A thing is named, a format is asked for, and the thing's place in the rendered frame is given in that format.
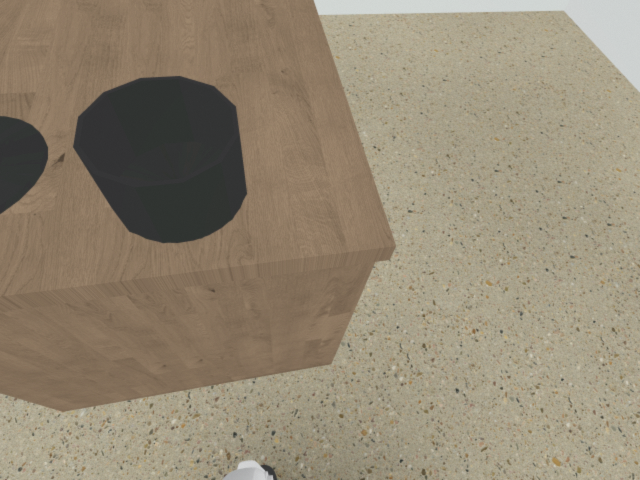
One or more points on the pot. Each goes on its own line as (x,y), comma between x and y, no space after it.
(166,154)

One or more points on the robot left shin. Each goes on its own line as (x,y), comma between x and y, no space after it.
(248,464)

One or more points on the lid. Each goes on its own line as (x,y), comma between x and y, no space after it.
(23,157)

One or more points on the table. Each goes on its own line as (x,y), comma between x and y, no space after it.
(92,314)

